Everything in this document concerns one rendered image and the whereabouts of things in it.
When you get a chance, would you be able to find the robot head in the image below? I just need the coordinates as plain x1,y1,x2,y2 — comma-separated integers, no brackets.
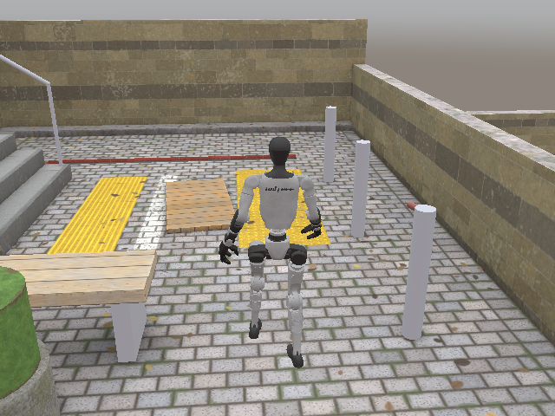
264,137,294,179

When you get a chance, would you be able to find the robot left forearm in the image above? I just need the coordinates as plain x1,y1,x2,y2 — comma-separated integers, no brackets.
223,209,244,247

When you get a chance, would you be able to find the left robot upper arm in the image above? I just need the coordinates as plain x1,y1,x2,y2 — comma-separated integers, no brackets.
236,174,262,223

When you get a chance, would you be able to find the robot right forearm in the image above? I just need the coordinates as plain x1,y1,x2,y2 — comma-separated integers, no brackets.
310,208,322,231

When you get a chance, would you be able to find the robot right hand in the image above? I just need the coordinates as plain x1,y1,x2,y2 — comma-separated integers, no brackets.
301,224,322,239

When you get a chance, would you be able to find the robot left hand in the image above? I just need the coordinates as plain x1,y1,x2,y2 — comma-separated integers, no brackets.
219,241,238,264

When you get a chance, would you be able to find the right robot upper arm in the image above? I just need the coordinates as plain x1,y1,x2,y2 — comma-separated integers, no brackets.
297,174,319,220

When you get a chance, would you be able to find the left robot foot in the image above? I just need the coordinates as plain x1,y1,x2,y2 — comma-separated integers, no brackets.
249,318,262,339

